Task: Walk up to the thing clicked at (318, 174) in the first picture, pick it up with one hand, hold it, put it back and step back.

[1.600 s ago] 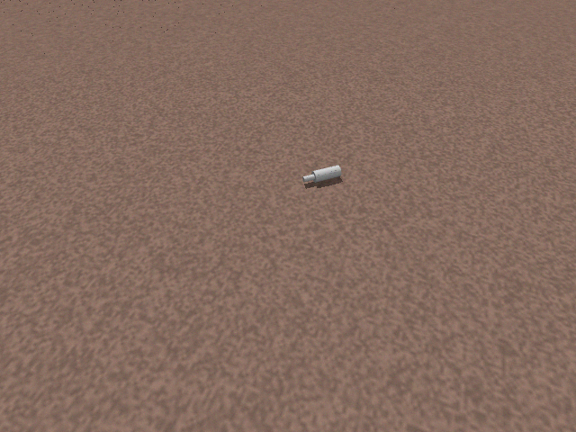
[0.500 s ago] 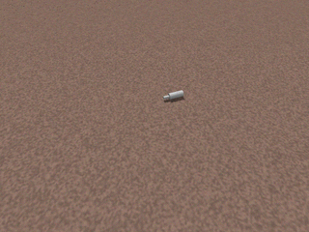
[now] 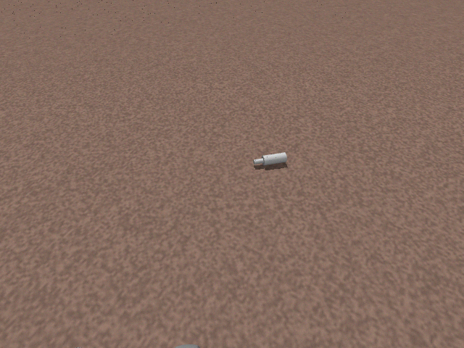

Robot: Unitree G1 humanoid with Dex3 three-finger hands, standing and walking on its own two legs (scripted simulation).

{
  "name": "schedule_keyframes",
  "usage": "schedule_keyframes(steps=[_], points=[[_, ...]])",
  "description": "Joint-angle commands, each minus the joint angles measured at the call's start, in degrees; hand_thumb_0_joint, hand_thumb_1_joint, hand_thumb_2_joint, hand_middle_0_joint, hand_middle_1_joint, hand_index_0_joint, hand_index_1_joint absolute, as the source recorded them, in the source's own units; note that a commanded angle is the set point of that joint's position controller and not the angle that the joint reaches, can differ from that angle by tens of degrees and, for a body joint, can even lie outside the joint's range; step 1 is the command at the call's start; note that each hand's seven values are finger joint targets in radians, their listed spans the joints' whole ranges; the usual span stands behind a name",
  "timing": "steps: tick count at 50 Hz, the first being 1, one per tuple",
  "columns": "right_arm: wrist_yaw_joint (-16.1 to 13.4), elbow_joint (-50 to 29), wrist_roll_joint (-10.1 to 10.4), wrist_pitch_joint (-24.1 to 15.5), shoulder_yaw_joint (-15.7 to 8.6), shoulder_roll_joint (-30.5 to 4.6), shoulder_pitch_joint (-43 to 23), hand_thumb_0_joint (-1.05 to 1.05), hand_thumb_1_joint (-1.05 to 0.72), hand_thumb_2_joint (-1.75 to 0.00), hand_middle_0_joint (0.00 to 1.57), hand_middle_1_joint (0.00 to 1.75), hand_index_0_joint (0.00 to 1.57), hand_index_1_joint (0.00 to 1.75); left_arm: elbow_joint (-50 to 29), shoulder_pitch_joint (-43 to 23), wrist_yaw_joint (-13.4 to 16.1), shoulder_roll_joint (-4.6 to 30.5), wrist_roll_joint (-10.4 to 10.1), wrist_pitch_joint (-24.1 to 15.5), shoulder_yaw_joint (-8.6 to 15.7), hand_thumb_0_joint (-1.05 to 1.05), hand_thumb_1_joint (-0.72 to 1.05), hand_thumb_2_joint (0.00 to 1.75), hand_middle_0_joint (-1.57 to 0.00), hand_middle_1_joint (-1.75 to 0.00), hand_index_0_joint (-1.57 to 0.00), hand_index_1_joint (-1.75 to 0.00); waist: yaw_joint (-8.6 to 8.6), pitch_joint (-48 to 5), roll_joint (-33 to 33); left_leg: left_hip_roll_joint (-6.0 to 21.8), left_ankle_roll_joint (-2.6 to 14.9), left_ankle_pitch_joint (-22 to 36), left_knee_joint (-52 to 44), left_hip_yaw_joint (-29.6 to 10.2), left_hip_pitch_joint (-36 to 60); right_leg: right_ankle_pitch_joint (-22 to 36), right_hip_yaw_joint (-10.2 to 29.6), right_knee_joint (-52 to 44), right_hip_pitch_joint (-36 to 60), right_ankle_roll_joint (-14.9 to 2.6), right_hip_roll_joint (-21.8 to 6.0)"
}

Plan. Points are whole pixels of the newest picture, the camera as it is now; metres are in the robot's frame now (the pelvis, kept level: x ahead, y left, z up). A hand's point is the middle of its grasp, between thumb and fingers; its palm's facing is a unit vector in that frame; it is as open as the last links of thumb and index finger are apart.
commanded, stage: walk up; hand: left
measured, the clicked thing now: (269, 159) +1.25 -0.21 -0.73
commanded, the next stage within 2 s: none
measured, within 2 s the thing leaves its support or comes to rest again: neither
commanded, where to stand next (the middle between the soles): +0.93 -0.55 m, yaw +14 degrees
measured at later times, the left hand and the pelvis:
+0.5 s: hand (153, 294) +0.26 +0.19 -0.15, palm faces +0.02 -0.94 -0.33, open 7.4 cm; pelvis +0.20 -0.11 -0.01, yaw +4 degrees
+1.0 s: hand (224, 241) +0.40 +0.04 -0.17, palm faces +0.11 -0.95 -0.30, open 7.4 cm; pelvis +0.40 -0.23 -0.02, yaw +9 degrees
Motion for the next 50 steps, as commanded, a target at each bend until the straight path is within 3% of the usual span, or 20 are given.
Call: schedule_keyframes(steps=[1,6,9,10,11,12,17,23,27,28,29,30,32,35,40,45,46,47,48,50], points=[[0.9,-5.6,0.4,-2.1,-2.6,-10.9,2.0,0.00,-0.90,-0.90,0.20,0.30,0.20,0.30,-6.0,-2.5,1.2,16.5,-0.7,-1.8,4.2,0.00,0.90,0.90,-0.20,-0.30,-0.20,-0.30,0.09,4.8,-11.3,3.1,-1.10,0.9,-9.0,0.6,-7.0,-19.8,17.6,-24.5,-0.1,-11.55,-12.7],[0.7,-8.4,0.6,-2.9,-2.5,-9.3,1.4,0.00,-0.90,-0.90,0.20,0.30,0.20,0.30,-8.5,-1.1,0.8,15.8,-0.4,-1.7,3.9,0.00,0.90,0.90,-0.20,-0.30,-0.20,-0.30,0.72,1.0,-6.0,1.9,-1.05,8.0,-24.1,3.8,0.6,-10.5,12.2,-20.7,3.3,-11.87,-12.5],[-1.0,-6.2,-0.1,-4.0,-4.3,-11.6,12.5,0.00,-0.90,-0.90,0.20,0.30,0.20,0.30,-10.2,-2.4,0.5,12.3,-0.2,-1.0,2.3,0.00,0.90,0.90,-0.20,-0.30,-0.20,-0.30,-6.54,-3.8,4.5,-0.5,0.64,12.6,-31.6,3.7,28.2,-4.8,3.1,0.4,-12.8,-7.90,-6.1],[-2.1,-6.1,-0.8,-4.2,-5.7,-15.8,17.4,0.00,-0.90,-0.90,0.20,0.30,0.20,0.30,-10.3,1.1,0.6,8.7,-0.3,-1.2,1.4,0.00,0.90,0.90,-0.20,-0.30,-0.20,-0.30,-8.34,-7.3,14.3,7.4,3.54,-1.7,-38.2,-10.4,35.8,-5.7,-1.3,17.0,-20.4,-4.97,-0.8],[-2.8,-9.0,-1.2,-4.4,-6.2,-19.9,15.9,0.00,-0.90,-0.90,0.20,0.30,0.20,0.30,-11.0,2.3,0.8,8.4,-0.2,-0.9,1.4,0.00,0.90,0.90,-0.20,-0.30,-0.20,-0.30,-6.63,-6.0,15.2,21.6,7.61,-16.5,-47.8,-39.7,34.3,-15.2,3.2,29.8,-31.3,-1.70,3.6],[-2.9,-11.2,0.9,-4.3,-6.1,-20.5,10.5,0.00,-0.90,-0.90,0.20,0.30,0.20,0.30,-10.1,2.3,1.0,15.9,0.2,-0.2,3.2,0.00,0.90,0.90,-0.20,-0.30,-0.20,-0.30,-5.67,-4.2,5.7,25.7,13.25,-23.5,-51.0,-45.9,27.0,-13.5,10.7,33.4,-29.0,-1.10,-0.6],[-2.3,-11.9,0.6,-4.8,-3.5,-15.0,3.2,0.00,-0.90,-0.90,0.20,0.30,0.20,0.30,-6.4,4.5,0.1,15.4,-0.3,0.1,4.0,0.00,0.90,0.90,-0.20,-0.30,-0.20,-0.30,-0.98,2.0,4.3,14.5,9.91,0.1,-45.1,-14.7,10.6,-4.8,10.3,26.8,-21.0,1.70,-6.5],[-2.0,-12.0,-0.1,-5.3,-4.6,-18.8,0.3,0.00,-0.90,-0.90,0.20,0.30,0.20,0.30,-7.7,-0.9,-1.5,13.7,-0.8,0.4,4.0,0.00,0.90,0.90,-0.20,-0.30,-0.20,-0.30,-0.66,1.7,9.3,12.9,8.53,-2.5,-44.0,-7.2,2.5,1.1,5.9,12.0,-11.1,1.14,-6.7],[-2.2,-11.4,-0.3,-4.0,-3.6,-16.5,-2.5,0.00,-0.90,-0.90,0.20,0.30,0.20,0.30,-4.3,6.9,-0.8,14.5,-0.8,0.0,5.5,0.00,0.90,0.90,-0.20,-0.30,-0.20,-0.30,4.89,-2.4,3.8,9.5,4.82,8.1,-28.2,-0.4,-5.0,0.9,-1.0,5.4,8.6,0.63,-1.1],[-2.5,-11.0,-0.5,-3.6,-2.3,-12.9,-0.2,0.00,-0.90,-0.90,0.20,0.30,0.20,0.30,-2.7,12.6,-0.2,17.1,-0.6,-0.5,6.6,0.00,0.90,0.90,-0.20,-0.30,-0.20,-0.30,7.89,-5.5,-7.5,5.0,3.30,12.0,-10.6,4.0,-8.7,-5.3,0.3,0.4,16.7,-0.42,0.6],[-2.7,-12.8,0.6,-3.7,-0.4,-7.4,-0.4,0.00,-0.90,-0.90,0.20,0.30,0.20,0.30,-2.7,18.2,0.7,22.9,0.3,-1.2,7.7,0.00,0.90,0.90,-0.20,-0.30,-0.20,-0.30,10.87,-5.2,-25.6,-3.3,0.25,-0.3,8.3,5.4,-21.9,-17.7,25.2,-13.4,19.4,-5.01,-13.2],[-3.6,-13.3,1.0,-3.3,-1.2,-10.4,-2.0,0.00,-0.90,-0.90,0.20,0.30,0.20,0.30,-4.8,12.5,1.2,24.6,-1.0,-1.5,6.9,0.00,0.90,0.90,-0.20,-0.30,-0.20,-0.30,7.76,-3.5,-24.4,-3.3,0.36,-8.0,13.6,0.3,-25.3,-19.3,41.1,-22.5,15.3,-10.79,-20.7],[-3.3,-9.7,1.5,-3.2,-1.6,-12.8,-0.5,0.00,-0.90,-0.90,0.20,0.30,0.20,0.30,-7.1,5.3,2.0,21.1,-2.1,-1.5,5.8,0.00,0.90,0.90,-0.20,-0.30,-0.20,-0.30,3.36,0.5,-11.0,1.4,0.89,-1.2,11.4,-4.1,-19.1,-20.9,30.8,-20.0,4.9,-10.67,-18.5],[-2.2,-5.8,1.1,-3.4,-1.6,-12.4,4.8,0.00,-0.90,-0.90,0.20,0.30,0.20,0.30,-7.5,1.9,2.4,17.4,-1.4,-2.0,4.4,0.00,0.90,0.90,-0.20,-0.30,-0.20,-0.30,0.54,2.1,-13.2,3.1,0.00,2.7,1.3,0.8,-12.5,-11.6,18.1,-16.9,-0.1,-11.37,-12.8],[-1.4,-7.8,0.7,-3.7,-1.0,-9.7,2.1,0.00,-0.90,-0.90,0.20,0.30,0.20,0.30,-9.6,4.0,2.2,15.6,-0.6,-2.2,3.4,0.00,0.90,0.90,-0.20,-0.30,-0.20,-0.30,2.34,0.1,-10.9,1.5,-0.87,4.4,-14.4,5.0,-8.0,4.2,13.1,-15.2,3.7,-13.20,-13.4],[-2.5,-6.9,0.6,-4.6,-2.1,-9.8,10.8,0.00,-0.90,-0.90,0.20,0.30,0.20,0.30,-12.7,0.9,1.8,13.4,-1.1,-1.0,1.8,0.00,0.90,0.90,-0.20,-0.30,-0.20,-0.30,-4.18,-4.5,-2.5,-2.2,1.08,18.9,-31.5,7.2,18.2,16.0,4.0,1.4,-5.9,-7.98,-8.2],[-3.3,-6.5,0.0,-4.7,-3.2,-13.1,15.3,0.00,-0.90,-0.90,0.20,0.30,0.20,0.30,-13.3,2.6,1.9,10.8,-1.3,-1.1,0.9,0.00,0.90,0.90,-0.20,-0.30,-0.20,-0.30,-6.30,-7.3,3.8,2.2,3.54,13.8,-34.1,-0.9,27.2,15.7,1.6,13.7,-12.2,-4.67,-5.0],[-4.1,-7.4,-0.8,-4.6,-4.7,-18.5,17.7,0.00,-0.90,-0.90,0.20,0.30,0.20,0.30,-14.3,4.4,1.8,7.4,-1.0,-1.1,0.3,0.00,0.90,0.90,-0.20,-0.30,-0.20,-0.30,-6.39,-9.2,14.3,18.3,8.75,7.2,-38.2,-26.8,35.1,-10.6,1.2,26.8,-26.5,-1.67,1.4],[-4.6,-10.5,0.4,-4.4,-5.0,-21.0,14.1,0.00,-0.90,-0.90,0.20,0.30,0.20,0.30,-13.2,5.8,2.2,13.5,-0.7,0.3,2.1,0.00,0.90,0.90,-0.20,-0.30,-0.20,-0.30,-5.23,-8.1,4.1,26.6,14.23,-3.7,-44.6,-42.5,29.0,-15.9,9.4,34.2,-28.7,0.35,1.1],[-4.6,-11.4,1.7,-4.2,-4.3,-18.1,7.6,0.00,-0.90,-0.90,0.20,0.30,0.20,0.30,-11.8,4.6,2.4,17.1,-0.6,1.0,3.0,0.00,0.90,0.90,-0.20,-0.30,-0.20,-0.30,-3.47,-3.2,-1.3,23.6,14.04,-2.5,-44.9,-32.6,21.4,-10.1,13.2,38.6,-28.1,0.58,-2.7]])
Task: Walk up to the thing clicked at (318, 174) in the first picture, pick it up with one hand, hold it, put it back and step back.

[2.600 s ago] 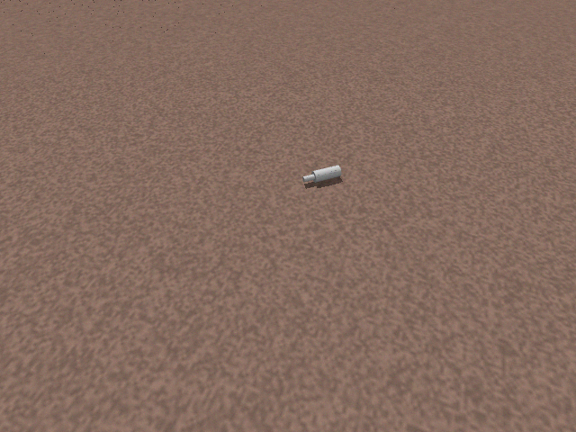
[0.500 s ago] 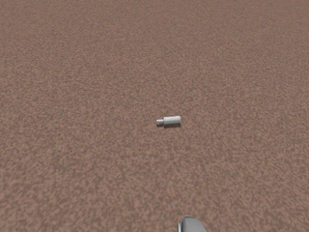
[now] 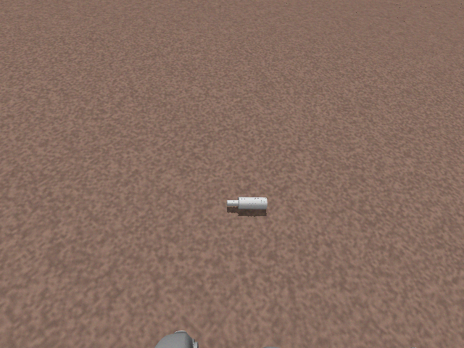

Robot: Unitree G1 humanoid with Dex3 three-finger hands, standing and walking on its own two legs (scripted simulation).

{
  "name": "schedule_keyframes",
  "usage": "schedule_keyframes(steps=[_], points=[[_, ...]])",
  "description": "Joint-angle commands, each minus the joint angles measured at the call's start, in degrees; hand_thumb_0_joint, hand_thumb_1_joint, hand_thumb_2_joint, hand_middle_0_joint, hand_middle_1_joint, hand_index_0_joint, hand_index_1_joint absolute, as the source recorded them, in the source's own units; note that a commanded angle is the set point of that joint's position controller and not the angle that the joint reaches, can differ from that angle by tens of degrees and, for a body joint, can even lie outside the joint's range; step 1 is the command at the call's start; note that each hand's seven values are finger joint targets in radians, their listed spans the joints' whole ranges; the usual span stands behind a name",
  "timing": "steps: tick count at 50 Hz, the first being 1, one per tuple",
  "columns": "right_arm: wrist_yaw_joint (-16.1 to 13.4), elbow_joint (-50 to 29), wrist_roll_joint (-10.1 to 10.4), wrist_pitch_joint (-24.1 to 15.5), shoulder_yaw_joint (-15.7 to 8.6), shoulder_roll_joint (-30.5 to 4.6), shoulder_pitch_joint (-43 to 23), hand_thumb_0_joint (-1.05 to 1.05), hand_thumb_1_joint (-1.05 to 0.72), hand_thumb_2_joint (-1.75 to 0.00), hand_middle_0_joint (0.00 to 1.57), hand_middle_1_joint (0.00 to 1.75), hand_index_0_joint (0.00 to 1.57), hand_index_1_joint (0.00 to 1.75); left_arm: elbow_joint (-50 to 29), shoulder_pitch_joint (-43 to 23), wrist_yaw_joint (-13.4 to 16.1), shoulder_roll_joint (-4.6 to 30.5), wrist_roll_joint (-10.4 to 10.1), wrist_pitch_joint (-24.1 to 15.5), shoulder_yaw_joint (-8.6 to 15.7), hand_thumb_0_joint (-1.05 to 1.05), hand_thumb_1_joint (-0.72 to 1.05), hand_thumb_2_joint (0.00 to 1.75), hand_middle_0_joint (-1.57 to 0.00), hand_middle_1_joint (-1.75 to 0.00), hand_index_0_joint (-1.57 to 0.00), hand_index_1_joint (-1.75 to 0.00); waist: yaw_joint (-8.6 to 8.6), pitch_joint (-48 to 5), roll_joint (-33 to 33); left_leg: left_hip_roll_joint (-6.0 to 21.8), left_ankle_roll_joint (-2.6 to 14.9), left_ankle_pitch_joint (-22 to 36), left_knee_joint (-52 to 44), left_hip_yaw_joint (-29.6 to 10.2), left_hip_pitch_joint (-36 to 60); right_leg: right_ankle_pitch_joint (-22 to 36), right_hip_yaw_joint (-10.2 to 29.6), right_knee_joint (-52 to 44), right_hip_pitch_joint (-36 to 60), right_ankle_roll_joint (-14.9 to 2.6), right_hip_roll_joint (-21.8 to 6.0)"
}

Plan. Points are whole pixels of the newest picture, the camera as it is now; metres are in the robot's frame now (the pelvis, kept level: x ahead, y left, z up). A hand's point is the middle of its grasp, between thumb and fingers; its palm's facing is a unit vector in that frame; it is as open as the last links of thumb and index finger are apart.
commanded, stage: walk up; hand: left
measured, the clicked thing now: (246, 203) +0.85 -0.10 -0.71
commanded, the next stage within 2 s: none
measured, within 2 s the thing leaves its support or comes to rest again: neither
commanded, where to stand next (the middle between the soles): +0.47 -0.39 m, yaw +5 degrees
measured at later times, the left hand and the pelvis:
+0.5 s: hand (182, 319) +0.19 +0.10 -0.12, palm faces +0.00 -0.92 -0.38, open 7.3 cm; pelvis +0.14 -0.19 +0.01, yaw +0 degrees
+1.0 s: hand (256, 243) +0.36 -0.05 -0.13, palm faces -0.06 -0.93 -0.36, open 7.3 cm; pelvis +0.27 -0.34 +0.00, yaw +0 degrees
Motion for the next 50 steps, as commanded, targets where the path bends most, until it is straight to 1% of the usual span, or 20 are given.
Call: schedule_keyframes(steps=[1,6,11,14,15,16,17,19,22,26,29,30,31,32,33,38,40,46,48,50], points=[[-2.5,-2.9,0.9,-0.3,-6.0,-18.9,5.8,0.00,-0.90,-0.90,0.20,0.30,0.20,0.30,-6.1,-1.9,0.6,14.4,-0.3,-1.4,4.7,0.00,0.90,0.90,-0.20,-0.30,-0.20,-0.30,-3.18,-4.1,5.1,22.3,11.19,-9.4,-22.4,-32.4,17.3,3.6,12.3,14.0,-22.6,1.61,-6.4],[-1.5,-2.4,-0.4,-0.9,-5.8,-20.2,2.2,0.00,-0.90,-0.90,0.20,0.30,0.20,0.30,-4.0,-1.0,-1.7,12.2,-0.3,-0.6,5.2,0.00,0.90,0.90,-0.20,-0.30,-0.20,-0.30,-1.65,-1.2,13.6,17.3,9.84,-8.2,-21.1,-16.5,3.6,7.1,8.3,2.2,-13.5,2.94,-8.8],[-0.8,-1.6,-0.9,-0.5,-6.8,-23.1,-0.1,0.00,-0.90,-0.90,0.20,0.30,0.20,0.30,-3.5,-4.3,-2.7,12.3,-0.5,-0.4,5.8,0.00,0.90,0.90,-0.20,-0.30,-0.20,-0.30,-1.83,-2.7,17.1,15.2,7.26,-18.9,-19.6,-12.2,-0.1,8.7,2.7,-9.7,-5.8,2.27,-7.1],[-1.0,-0.8,-1.3,1.0,-5.5,-19.3,-1.9,0.00,-0.90,-0.90,0.20,0.30,0.20,0.30,0.7,4.6,-1.8,13.7,-0.1,-1.2,7.3,0.00,0.90,0.90,-0.20,-0.30,-0.20,-0.30,3.57,-6.6,6.9,10.7,3.90,-16.7,-2.2,-5.5,-6.8,7.6,-2.4,-18.1,10.9,2.06,-1.7],[-1.2,-0.6,-1.4,1.5,-4.2,-15.1,-0.8,0.00,-0.90,-0.90,0.20,0.30,0.20,0.30,1.9,9.4,-1.1,15.8,0.6,-1.7,8.1,0.00,0.90,0.90,-0.20,-0.30,-0.20,-0.30,6.64,-7.7,-4.4,6.6,2.36,-15.4,14.6,-0.4,-11.8,1.9,1.1,-24.7,16.2,0.53,-2.7],[-1.5,-2.9,-0.1,1.5,-2.3,-10.2,-2.2,0.00,-0.90,-0.90,0.20,0.30,0.20,0.30,0.8,11.0,-0.3,21.7,0.8,-2.6,8.7,0.00,0.90,0.90,-0.20,-0.30,-0.20,-0.30,7.74,-5.1,-20.0,-1.1,-0.64,-21.9,29.5,0.0,-27.2,-7.4,30.8,-39.2,17.2,-4.81,-16.6],[-2.5,-3.4,0.2,1.8,-3.6,-13.8,-4.8,0.00,-0.90,-0.90,0.20,0.30,0.20,0.30,-1.9,4.4,0.2,23.9,-0.1,-2.9,8.2,0.00,0.90,0.90,-0.20,-0.30,-0.20,-0.30,5.35,-2.1,-15.6,1.9,-1.02,-20.6,33.6,-7.8,-26.9,-8.1,41.6,-45.2,12.0,-10.48,-22.4],[-1.9,0.4,1.1,1.2,-3.6,-15.9,-2.2,0.00,-0.90,-0.90,0.20,0.30,0.20,0.30,-2.5,0.2,1.1,19.9,-1.2,-2.9,7.1,0.00,0.90,0.90,-0.20,-0.30,-0.20,-0.30,1.89,-0.4,-5.4,4.9,-0.71,-13.3,30.3,-9.5,-21.9,-2.0,30.3,-39.5,7.5,-10.27,-19.0],[-0.8,4.0,0.7,0.6,-3.4,-15.1,3.5,0.00,-0.90,-0.90,0.20,0.30,0.20,0.30,-3.0,-3.1,1.3,16.2,-0.8,-3.5,5.7,0.00,0.90,0.90,-0.20,-0.30,-0.20,-0.30,-0.46,-0.9,-7.3,5.0,-1.05,-12.2,18.7,-4.4,-12.4,9.7,18.5,-35.0,3.5,-11.77,-14.8],[-0.4,2.9,0.5,0.1,-3.4,-12.6,3.7,0.00,-0.90,-0.90,0.20,0.30,0.20,0.30,-5.0,-3.0,1.2,14.6,-0.3,-3.6,4.3,0.00,0.90,0.90,-0.20,-0.30,-0.20,-0.30,-0.13,-2.9,-6.6,2.5,-0.72,-8.5,6.6,-1.6,-4.5,21.2,15.1,-33.5,3.6,-12.97,-15.2],[-0.9,4.6,0.4,-0.5,-4.2,-12.3,11.6,0.00,-0.90,-0.90,0.20,0.30,0.20,0.30,-7.5,-8.1,0.8,13.1,-0.8,-2.7,3.2,0.00,0.90,0.90,-0.20,-0.30,-0.20,-0.30,-5.77,-5.7,-1.3,-0.1,-0.19,5.3,-7.1,-0.2,15.6,20.4,7.8,-24.2,-5.9,-9.45,-11.6],[-1.7,5.1,-0.1,-0.7,-5.4,-15.5,15.5,0.00,-0.90,-0.90,0.20,0.30,0.20,0.30,-8.4,-6.3,0.6,9.9,-1.1,-2.7,2.0,0.00,0.90,0.90,-0.20,-0.30,-0.20,-0.30,-7.92,-8.7,5.9,3.1,0.98,4.4,-12.3,-7.0,26.5,22.1,4.9,-13.2,-11.5,-6.04,-8.0],[-2.4,4.3,-1.3,-0.8,-7.0,-21.4,18.0,0.00,-0.90,-0.90,0.20,0.30,0.20,0.30,-9.0,-3.7,0.6,5.9,-1.1,-2.8,1.1,0.00,0.90,0.90,-0.20,-0.30,-0.20,-0.30,-8.03,-11.4,18.4,17.7,5.65,-3.0,-17.7,-31.8,34.4,6.2,2.1,1.0,-22.9,-1.71,-1.5],[-3.0,1.3,-0.6,-0.5,-7.4,-23.2,14.9,0.00,-0.90,-0.90,0.20,0.30,0.20,0.30,-7.9,-1.9,1.1,10.8,-0.6,-1.3,2.7,0.00,0.90,0.90,-0.20,-0.30,-0.20,-0.30,-6.84,-11.0,10.2,27.0,9.84,-17.0,-24.3,-47.8,29.6,-1.4,8.7,8.7,-25.4,0.03,-1.0],[-3.1,0.2,1.3,-0.3,-7.4,-23.9,10.4,0.00,-0.90,-0.90,0.20,0.30,0.20,0.30,-6.5,-0.5,1.3,15.6,-0.1,-0.4,3.9,0.00,0.90,0.90,-0.20,-0.30,-0.20,-0.30,-5.54,-8.2,5.7,28.7,12.21,-19.6,-25.1,-47.5,24.7,-1.4,12.1,13.5,-25.3,0.92,-3.2],[-2.1,-0.2,0.1,-0.6,-5.3,-18.0,2.9,0.00,-0.90,-0.90,0.20,0.30,0.20,0.30,-3.0,1.4,0.0,13.8,0.0,-0.5,4.7,0.00,0.90,0.90,-0.20,-0.30,-0.20,-0.30,-1.37,-1.3,10.5,18.2,9.51,-7.3,-21.8,-20.7,8.9,7.4,10.1,7.7,-17.7,2.89,-7.8],[-1.6,-0.2,-0.3,-0.8,-5.5,-18.7,3.8,0.00,-0.90,-0.90,0.20,0.30,0.20,0.30,-3.3,-0.3,-0.6,12.4,-0.2,-0.4,4.7,0.00,0.90,0.90,-0.20,-0.30,-0.20,-0.30,-2.15,-1.7,12.3,16.6,9.19,-3.8,-20.9,-16.6,8.3,7.8,8.3,2.8,-16.0,3.44,-8.0],[-0.8,-0.5,-0.9,0.0,-6.7,-22.3,0.8,0.00,-0.90,-0.90,0.20,0.30,0.20,0.30,-3.6,-5.1,-2.0,12.1,-0.5,-0.1,5.3,0.00,0.90,0.90,-0.20,-0.30,-0.20,-0.30,-2.44,-1.7,16.9,15.5,7.46,-18.3,-19.6,-12.7,2.8,8.2,3.9,-9.5,-9.1,2.66,-7.5],[-0.9,-1.0,-0.9,0.7,-6.6,-22.6,-4.2,0.00,-0.90,-0.90,0.20,0.30,0.20,0.30,-1.1,0.5,-1.9,12.6,-0.7,-0.3,6.0,0.00,0.90,0.90,-0.20,-0.30,-0.20,-0.30,1.85,-3.4,16.9,15.6,5.92,-22.0,-16.0,-10.5,-4.3,9.8,0.5,-13.7,3.1,1.41,-6.4],[-1.1,0.0,-1.8,2.0,-4.6,-16.3,-1.8,0.00,-0.90,-0.90,0.20,0.30,0.20,0.30,2.9,9.3,-0.9,15.3,0.1,-1.2,7.5,0.00,0.90,0.90,-0.20,-0.30,-0.20,-0.30,5.90,-6.3,0.4,8.7,3.21,-25.3,6.4,-3.3,-12.6,3.0,-0.9,-18.8,15.2,1.46,-1.3]])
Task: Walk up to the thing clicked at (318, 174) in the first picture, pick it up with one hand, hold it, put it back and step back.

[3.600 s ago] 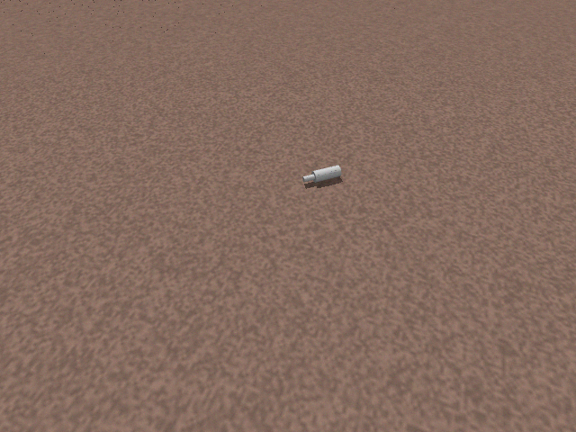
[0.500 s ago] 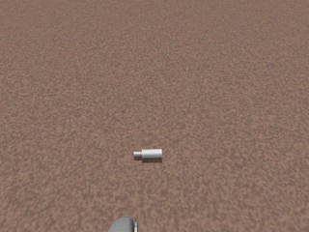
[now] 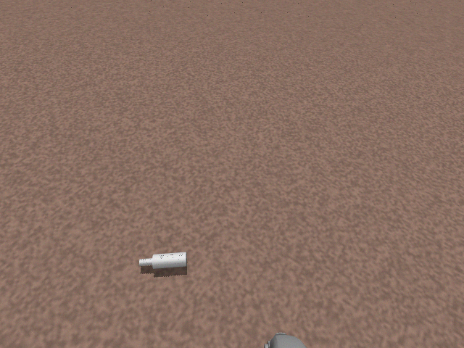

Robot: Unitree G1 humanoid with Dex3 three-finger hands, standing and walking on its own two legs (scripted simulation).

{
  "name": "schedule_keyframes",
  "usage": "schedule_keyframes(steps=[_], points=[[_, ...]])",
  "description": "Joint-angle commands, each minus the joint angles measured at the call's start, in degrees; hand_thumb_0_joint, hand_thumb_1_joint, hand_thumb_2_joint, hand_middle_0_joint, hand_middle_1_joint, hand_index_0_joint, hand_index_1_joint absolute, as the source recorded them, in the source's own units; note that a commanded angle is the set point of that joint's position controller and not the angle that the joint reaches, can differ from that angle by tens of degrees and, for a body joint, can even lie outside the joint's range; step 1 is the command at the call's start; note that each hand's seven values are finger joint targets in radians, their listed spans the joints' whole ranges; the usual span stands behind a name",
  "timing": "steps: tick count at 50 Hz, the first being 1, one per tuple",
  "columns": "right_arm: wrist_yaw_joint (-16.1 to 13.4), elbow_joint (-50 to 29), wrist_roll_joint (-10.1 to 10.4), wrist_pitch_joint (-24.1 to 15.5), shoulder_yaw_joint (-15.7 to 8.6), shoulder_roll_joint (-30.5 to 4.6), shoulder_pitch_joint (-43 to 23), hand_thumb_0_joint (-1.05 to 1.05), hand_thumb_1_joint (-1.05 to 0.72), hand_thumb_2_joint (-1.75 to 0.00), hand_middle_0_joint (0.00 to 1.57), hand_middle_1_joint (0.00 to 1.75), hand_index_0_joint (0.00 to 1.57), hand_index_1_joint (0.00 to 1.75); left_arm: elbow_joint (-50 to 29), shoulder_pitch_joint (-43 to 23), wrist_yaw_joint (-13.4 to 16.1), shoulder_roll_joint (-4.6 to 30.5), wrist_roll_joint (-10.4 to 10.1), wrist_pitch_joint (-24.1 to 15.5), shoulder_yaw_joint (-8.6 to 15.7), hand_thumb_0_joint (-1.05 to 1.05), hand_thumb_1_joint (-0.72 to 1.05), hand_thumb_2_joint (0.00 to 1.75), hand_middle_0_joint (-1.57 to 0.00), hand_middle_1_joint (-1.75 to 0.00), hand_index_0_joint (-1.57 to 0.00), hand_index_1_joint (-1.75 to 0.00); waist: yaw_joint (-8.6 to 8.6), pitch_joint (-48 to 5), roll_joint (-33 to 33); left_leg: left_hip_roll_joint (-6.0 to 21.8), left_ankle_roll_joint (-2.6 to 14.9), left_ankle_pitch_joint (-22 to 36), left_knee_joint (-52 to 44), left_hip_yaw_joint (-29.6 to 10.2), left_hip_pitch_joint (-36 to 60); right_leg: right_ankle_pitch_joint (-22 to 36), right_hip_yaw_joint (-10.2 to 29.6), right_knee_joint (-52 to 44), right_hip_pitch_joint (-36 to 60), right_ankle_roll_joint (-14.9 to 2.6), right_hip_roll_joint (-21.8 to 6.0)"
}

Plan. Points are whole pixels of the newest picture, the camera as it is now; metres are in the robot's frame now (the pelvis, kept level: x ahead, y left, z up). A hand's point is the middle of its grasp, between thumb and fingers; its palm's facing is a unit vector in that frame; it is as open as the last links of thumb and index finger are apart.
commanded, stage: walk up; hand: left
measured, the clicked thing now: (163, 260) +0.58 +0.24 -0.71
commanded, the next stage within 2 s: none
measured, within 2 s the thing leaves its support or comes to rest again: neither
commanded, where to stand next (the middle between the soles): +0.21 -0.05 m, yaw +5 degrees
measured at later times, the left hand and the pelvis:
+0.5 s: hand out of the picture +0.13 +0.18 -0.15, palm faces +0.07 -0.93 -0.37, open 7.4 cm; pelvis +0.11 -0.09 +0.00, yaw +5 degrees
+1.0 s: hand (122, 338) +0.18 +0.20 -0.13, palm faces +0.05 -0.91 -0.41, open 7.4 cm; pelvis +0.11 -0.09 +0.02, yaw +6 degrees
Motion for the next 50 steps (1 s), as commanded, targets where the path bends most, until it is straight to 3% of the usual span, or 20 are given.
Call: schedule_keyframes(steps=[1,2,3,5,9,16,20,21,23,24,26,30,32,33,40,42,43,44,47,50], points=[[-1.4,-4.7,-0.1,0.6,-1.4,-5.8,-6.1,0.00,-0.90,-0.90,0.20,0.30,0.20,0.30,2.3,18.8,2.1,15.5,1.2,-2.9,5.7,0.00,0.90,0.90,-0.20,-0.30,-0.20,-0.30,12.91,-2.2,-16.7,-7.4,4.37,-15.5,27.3,4.4,-29.3,-22.0,11.9,-19.4,23.4,-3.13,-1.6],[-2.3,-6.9,1.3,0.5,-1.8,-7.3,-7.8,0.00,-0.90,-0.90,0.20,0.30,0.20,0.30,-1.2,12.6,2.8,18.7,0.4,-3.6,5.1,0.00,0.90,0.90,-0.20,-0.30,-0.20,-0.30,10.17,0.3,-18.7,-10.7,2.83,-13.5,33.3,-3.3,-35.5,-26.8,36.0,-34.7,18.8,-9.21,-12.0],[-2.4,-6.0,1.6,0.3,-2.4,-11.0,-8.8,0.00,-0.90,-0.90,0.20,0.30,0.20,0.30,-3.0,6.8,3.2,19.0,-0.8,-3.9,4.8,0.00,0.90,0.90,-0.20,-0.30,-0.20,-0.30,7.53,3.1,-9.6,-6.9,2.86,-8.4,34.2,-8.0,-32.3,-28.3,38.2,-36.3,14.2,-12.23,-14.3],[-1.2,-1.7,1.9,-0.1,-2.6,-12.2,-2.6,0.00,-0.90,-0.90,0.20,0.30,0.20,0.30,-3.0,2.6,3.9,15.7,-1.1,-4.6,3.8,0.00,0.90,0.90,-0.20,-0.30,-0.20,-0.30,3.51,2.7,-5.0,-4.0,3.02,-1.7,30.0,-6.1,-27.4,-23.7,26.0,-29.3,12.9,-11.07,-10.1],[1.1,-1.0,1.0,0.0,-2.4,-10.1,-2.1,0.00,-0.90,-0.90,0.20,0.30,0.20,0.30,-1.3,4.1,5.0,12.3,-1.5,-6.4,2.0,0.00,0.90,0.90,-0.20,-0.30,-0.20,-0.30,3.23,4.1,-2.3,-4.4,2.69,1.5,19.2,-4.9,-20.5,-9.0,18.1,-28.4,9.6,-12.73,-9.5],[1.7,-3.7,1.4,1.8,-0.7,-4.0,-7.3,0.00,-0.90,-0.90,0.20,0.30,0.20,0.30,0.0,3.5,7.6,10.0,-2.4,-7.7,-0.7,0.00,0.90,0.90,-0.20,-0.30,-0.20,-0.30,3.24,-3.2,-1.7,-8.9,3.49,8.4,2.6,-1.1,-7.2,48.8,2.5,-14.8,17.8,-7.39,-8.0],[1.1,-2.8,1.6,2.1,-1.2,-5.0,-7.5,0.00,-0.90,-0.90,0.20,0.30,0.20,0.30,0.6,1.9,8.3,9.1,-3.3,-7.1,-2.0,0.00,0.90,0.90,-0.20,-0.30,-0.20,-0.30,0.91,-5.6,1.4,-9.8,6.42,27.1,-8.0,-1.2,7.7,43.4,-1.7,-4.7,11.9,-1.45,-3.4],[0.8,-2.6,1.5,2.0,-1.9,-7.7,-5.5,0.00,-0.90,-0.90,0.20,0.30,0.20,0.30,-0.1,1.6,8.4,7.5,-3.6,-7.3,-2.6,0.00,0.90,0.90,-0.20,-0.30,-0.20,-0.30,-0.40,-8.6,4.7,-4.7,9.67,39.8,-6.7,-7.9,16.0,38.0,-2.7,1.7,5.7,1.29,-1.1],[0.4,-3.1,2.8,2.2,-2.3,-10.1,-4.4,0.00,-0.90,-0.90,0.20,0.30,0.20,0.30,1.5,1.9,9.2,6.2,-4.6,-6.3,-2.3,0.00,0.90,0.90,-0.20,-0.30,-0.20,-0.30,-1.64,-17.3,10.0,11.2,24.32,55.0,-6.0,-27.8,21.9,-1.7,-1.3,15.4,1.6,4.54,6.1],[0.2,-3.1,3.2,2.6,-2.0,-9.0,-6.3,0.00,-0.90,-0.90,0.20,0.30,0.20,0.30,1.2,-1.1,9.2,6.5,-3.9,-5.8,-2.6,0.00,0.90,0.90,-0.20,-0.30,-0.20,-0.30,-1.29,-15.2,8.7,11.0,23.08,52.3,-9.4,-24.5,15.1,-17.6,1.1,16.6,2.0,2.54,5.1],[-0.1,-3.6,2.3,3.1,-1.2,-8.5,-12.9,0.00,-0.90,-0.90,0.20,0.30,0.20,0.30,2.7,0.3,8.8,6.0,-3.5,-5.0,-2.7,0.00,0.90,0.90,-0.20,-0.30,-0.20,-0.30,1.27,-9.4,8.9,7.2,17.46,35.8,-11.0,-18.9,5.0,-16.8,1.3,10.4,4.6,-0.39,4.0],[1.1,-3.8,1.7,5.2,-0.1,-6.0,-21.0,0.00,-0.90,-0.90,0.20,0.30,0.20,0.30,8.2,5.7,9.3,7.3,-2.4,-6.6,-1.8,0.00,0.90,0.90,-0.20,-0.30,-0.20,-0.30,5.39,-4.6,9.9,-2.4,7.37,20.5,-2.4,-9.8,-7.8,7.0,2.6,-15.1,15.7,-1.10,4.3],[1.2,-4.2,1.6,6.5,-0.5,-4.7,-20.5,0.00,-0.90,-0.90,0.20,0.30,0.20,0.30,6.1,-1.6,9.9,17.0,-1.5,-7.1,0.1,0.00,0.90,0.90,-0.20,-0.30,-0.20,-0.30,3.46,-2.4,-5.7,-9.4,2.81,-8.1,12.5,-6.2,-11.1,8.2,28.0,-26.7,6.5,-12.82,-17.5],[1.1,-3.1,1.2,6.8,-1.5,-6.3,-20.7,0.00,-0.90,-0.90,0.20,0.30,0.20,0.30,4.9,-5.1,9.9,16.6,-1.0,-7.4,-0.2,0.00,0.90,0.90,-0.20,-0.30,-0.20,-0.30,2.47,-0.3,-3.4,-7.6,2.28,-9.5,15.9,-8.2,-9.2,10.5,28.7,-25.5,4.0,-15.12,-18.1],[2.3,2.1,1.4,4.3,-0.9,-2.7,-16.1,0.00,-0.90,-0.90,0.20,0.30,0.20,0.30,5.8,-7.7,9.1,10.3,-1.4,-7.3,-1.8,0.00,0.90,0.90,-0.20,-0.30,-0.20,-0.30,0.51,-7.7,-4.9,-9.2,2.24,7.4,-11.4,-1.1,1.8,32.3,5.2,-9.8,16.9,-6.45,-4.0],[1.6,3.5,0.2,3.5,-1.6,-6.2,-14.6,0.00,-0.90,-0.90,0.20,0.30,0.20,0.30,5.2,-7.3,8.7,6.4,-2.6,-6.7,-3.1,0.00,0.90,0.90,-0.20,-0.30,-0.20,-0.30,0.37,-11.1,3.4,-3.0,4.85,26.0,-14.5,-9.5,13.6,24.1,1.1,-3.0,9.0,-1.01,0.5],[1.6,2.7,0.9,3.4,-1.7,-9.3,-18.6,0.00,-0.90,-0.90,0.20,0.30,0.20,0.30,5.8,-7.0,8.7,5.3,-3.2,-6.2,-3.6,0.00,0.90,0.90,-0.20,-0.30,-0.20,-0.30,1.94,-10.6,9.3,3.5,9.67,24.9,-13.1,-18.2,11.7,7.8,-1.3,-4.0,5.8,0.99,5.4],[1.9,2.9,1.6,3.7,-1.6,-9.5,-19.3,0.00,-0.90,-0.90,0.20,0.30,0.20,0.30,7.6,-7.7,9.0,6.5,-2.7,-6.1,-3.3,0.00,0.90,0.90,-0.20,-0.30,-0.20,-0.30,1.66,-9.3,9.5,4.8,11.59,23.1,-12.7,-18.4,6.8,2.2,-0.7,-7.6,10.9,0.59,5.1],[2.1,3.5,1.8,4.4,0.4,-5.9,-22.4,0.00,-0.90,-0.90,0.20,0.30,0.20,0.30,9.7,-7.9,8.5,7.8,-2.2,-6.7,-3.3,0.00,0.90,0.90,-0.20,-0.30,-0.20,-0.30,2.72,-6.7,7.0,-3.3,4.76,16.9,-10.1,-8.4,0.6,9.0,3.1,-16.6,16.7,-1.42,1.7],[2.3,6.2,1.6,4.7,0.6,-6.2,-21.3,0.00,-0.90,-0.90,0.20,0.30,0.20,0.30,10.3,-10.9,8.2,9.4,-2.1,-6.5,-3.4,0.00,0.90,0.90,-0.20,-0.30,-0.20,-0.30,0.95,-5.7,5.6,-4.9,3.22,11.0,-11.9,-7.1,3.1,7.1,5.7,-19.8,13.9,-2.89,-1.2]])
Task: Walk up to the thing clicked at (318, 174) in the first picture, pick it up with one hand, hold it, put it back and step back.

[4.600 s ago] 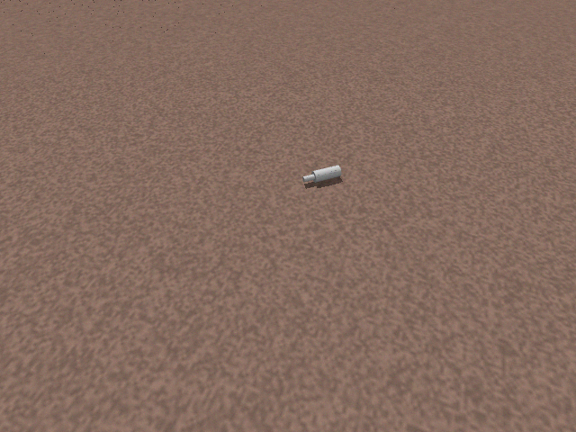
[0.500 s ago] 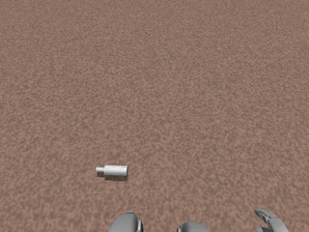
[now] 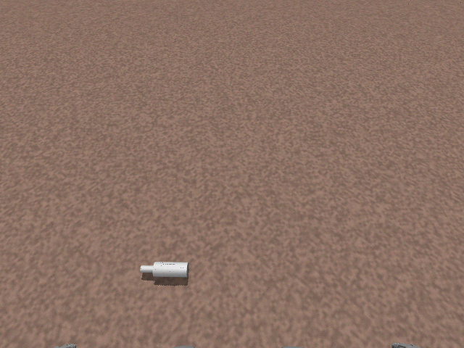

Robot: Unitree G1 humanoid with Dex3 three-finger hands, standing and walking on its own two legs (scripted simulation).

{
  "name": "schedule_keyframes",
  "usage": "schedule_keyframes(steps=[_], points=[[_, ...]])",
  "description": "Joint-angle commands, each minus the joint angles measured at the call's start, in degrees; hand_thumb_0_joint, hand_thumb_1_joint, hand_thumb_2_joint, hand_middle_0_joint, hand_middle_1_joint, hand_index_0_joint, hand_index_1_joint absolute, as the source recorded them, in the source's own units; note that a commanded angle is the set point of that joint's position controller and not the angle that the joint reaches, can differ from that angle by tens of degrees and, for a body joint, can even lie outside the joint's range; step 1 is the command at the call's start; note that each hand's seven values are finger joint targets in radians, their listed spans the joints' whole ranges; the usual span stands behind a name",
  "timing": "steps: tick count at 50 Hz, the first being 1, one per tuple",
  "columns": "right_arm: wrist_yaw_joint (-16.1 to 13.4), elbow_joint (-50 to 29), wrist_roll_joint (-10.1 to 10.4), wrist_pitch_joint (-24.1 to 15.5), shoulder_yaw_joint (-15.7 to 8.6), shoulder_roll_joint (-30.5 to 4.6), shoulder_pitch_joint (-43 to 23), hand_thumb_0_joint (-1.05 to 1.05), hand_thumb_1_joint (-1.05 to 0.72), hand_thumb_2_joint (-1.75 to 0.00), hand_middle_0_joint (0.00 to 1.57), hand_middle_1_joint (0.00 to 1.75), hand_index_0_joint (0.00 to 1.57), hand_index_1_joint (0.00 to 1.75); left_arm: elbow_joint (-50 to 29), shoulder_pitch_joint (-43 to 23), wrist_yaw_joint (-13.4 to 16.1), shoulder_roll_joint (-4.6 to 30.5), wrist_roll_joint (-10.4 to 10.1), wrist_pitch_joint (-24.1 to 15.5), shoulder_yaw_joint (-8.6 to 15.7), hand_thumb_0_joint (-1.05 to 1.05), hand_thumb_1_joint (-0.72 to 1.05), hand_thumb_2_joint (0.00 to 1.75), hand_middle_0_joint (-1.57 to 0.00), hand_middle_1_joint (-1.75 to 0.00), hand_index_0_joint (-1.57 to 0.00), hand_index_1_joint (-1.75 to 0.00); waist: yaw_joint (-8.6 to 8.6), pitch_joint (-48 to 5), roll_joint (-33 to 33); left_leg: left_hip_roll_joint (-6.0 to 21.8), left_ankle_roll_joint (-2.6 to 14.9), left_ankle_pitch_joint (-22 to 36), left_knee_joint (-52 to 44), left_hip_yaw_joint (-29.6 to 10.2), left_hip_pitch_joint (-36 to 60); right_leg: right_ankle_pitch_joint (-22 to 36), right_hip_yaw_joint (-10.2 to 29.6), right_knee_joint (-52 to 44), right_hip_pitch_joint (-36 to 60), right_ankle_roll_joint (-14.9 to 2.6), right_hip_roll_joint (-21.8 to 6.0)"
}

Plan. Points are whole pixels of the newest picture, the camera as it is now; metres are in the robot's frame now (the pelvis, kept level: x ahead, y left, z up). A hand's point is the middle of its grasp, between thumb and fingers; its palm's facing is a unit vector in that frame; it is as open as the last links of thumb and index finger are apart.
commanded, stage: walk up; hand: left
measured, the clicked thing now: (164, 269) +0.50 +0.28 -0.73
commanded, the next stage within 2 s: stand in 1.04 s
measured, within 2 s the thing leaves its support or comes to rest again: neither
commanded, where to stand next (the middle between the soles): +0.10 +0.03 m, yaw +0 degrees
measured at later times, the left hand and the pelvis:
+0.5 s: hand out of the picture +0.08 +0.27 -0.14, palm faces -0.02 -0.94 -0.35, open 7.3 cm; pelvis +0.01 +0.01 +0.02, yaw +1 degrees
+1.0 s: hand out of the picture +0.10 +0.26 -0.13, palm faces -0.02 -0.94 -0.35, open 7.3 cm; pelvis +0.02 +0.01 +0.02, yaw +1 degrees
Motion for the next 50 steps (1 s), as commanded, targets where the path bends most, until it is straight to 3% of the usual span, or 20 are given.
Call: schedule_keyframes(steps=[1,5,7,11,20,22,27,38,50], points=[[-0.4,-2.3,-0.1,-1.4,-1.9,-12.5,-4.3,0.00,-0.90,-0.90,0.20,0.30,0.20,0.30,-2.0,-3.6,0.2,12.7,-0.3,-1.4,2.4,0.00,0.90,0.90,-0.20,-0.30,-0.20,-0.30,-0.01,-9.1,1.0,3.3,4.21,7.1,-10.1,-4.9,3.7,5.4,6.1,-10.8,2.9,-5.42,-4.9],[-0.1,-0.8,-0.2,-1.5,-1.5,-12.7,-5.6,0.00,-0.90,-0.90,0.20,0.30,0.20,0.30,0.4,-3.6,-0.2,11.1,-0.4,-1.0,1.9,0.00,0.90,0.90,-0.20,-0.30,-0.20,-0.30,0.96,-7.3,2.1,5.7,4.91,1.8,-16.5,-8.5,1.9,1.8,2.7,-12.6,5.1,-3.97,-1.7],[-0.1,-0.2,-0.3,-1.6,-1.4,-12.6,-5.8,0.00,-0.90,-0.90,0.20,0.30,0.20,0.30,1.3,-3.5,-0.3,10.9,-0.4,-1.0,1.9,0.00,0.90,0.90,-0.20,-0.30,-0.20,-0.30,1.08,-7.6,3.0,5.3,4.44,2.0,-17.5,-8.0,2.0,3.4,2.9,-14.0,6.8,-3.84,-2.1],[-0.3,0.7,-0.2,-1.8,-1.5,-11.7,-5.9,0.00,-0.90,-0.90,0.20,0.30,0.20,0.30,2.6,-3.9,-0.5,10.5,-0.5,-1.1,1.8,0.00,0.90,0.90,-0.20,-0.30,-0.20,-0.30,0.75,-8.3,2.9,4.6,3.54,7.9,-18.0,-6.2,5.3,8.7,3.1,-16.6,7.5,-3.44,-3.1],[-0.4,1.1,0.0,-1.6,-1.8,-10.7,-6.2,0.00,-0.90,-0.90,0.20,0.30,0.20,0.30,4.0,-4.4,-0.5,9.6,-0.2,-1.1,1.6,0.00,0.90,0.90,-0.20,-0.30,-0.20,-0.30,0.41,-8.8,2.0,4.4,2.88,11.8,-19.4,-5.0,8.8,10.8,2.4,-19.3,8.2,-2.55,-3.8],[-0.4,1.0,0.0,-1.6,-2.0,-10.6,-5.9,0.00,-0.90,-0.90,0.20,0.30,0.20,0.30,4.3,-4.3,-0.4,9.7,0.0,-1.2,1.7,0.00,0.90,0.90,-0.20,-0.30,-0.20,-0.30,0.14,-10.1,0.7,4.4,2.90,15.5,-18.3,-4.3,10.4,13.1,2.4,-19.6,8.8,-2.59,-4.1],[-0.4,1.1,-0.2,-1.4,-2.1,-11.0,-5.7,0.00,-0.90,-0.90,0.20,0.30,0.20,0.30,3.9,-4.9,-0.4,9.4,0.1,-1.1,1.6,0.00,0.90,0.90,-0.20,-0.30,-0.20,-0.30,-0.15,-9.3,1.2,4.1,2.62,14.1,-19.5,-4.0,10.1,13.2,2.3,-19.9,8.8,-2.28,-4.4],[-0.4,0.7,-0.2,-1.4,-2.0,-10.7,-5.3,0.00,-0.90,-0.90,0.20,0.30,0.20,0.30,3.7,-4.3,-0.3,9.4,0.3,-0.8,2.1,0.00,0.90,0.90,-0.20,-0.30,-0.20,-0.30,0.21,-9.6,0.5,4.2,2.51,17.7,-19.8,-3.6,10.8,15.3,1.9,-20.3,10.6,-2.04,-4.5],[-0.6,0.7,-0.4,-1.4,-2.0,-10.2,-4.1,0.00,-0.90,-0.90,0.20,0.30,0.20,0.30,3.1,-4.4,-0.3,9.1,0.3,-0.6,2.3,0.00,0.90,0.90,-0.20,-0.30,-0.20,-0.30,0.14,-9.2,0.4,4.0,2.34,16.3,-20.2,-3.5,10.7,14.5,2.1,-20.3,10.7,-2.30,-4.4]])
